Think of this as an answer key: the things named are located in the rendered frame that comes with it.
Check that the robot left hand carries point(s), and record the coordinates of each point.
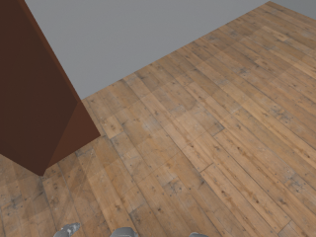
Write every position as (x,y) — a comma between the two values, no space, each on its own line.
(67,230)

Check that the cupboard door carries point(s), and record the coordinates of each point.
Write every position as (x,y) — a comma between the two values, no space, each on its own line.
(36,104)

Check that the left robot thigh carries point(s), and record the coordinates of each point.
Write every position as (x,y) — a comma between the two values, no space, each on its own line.
(124,232)

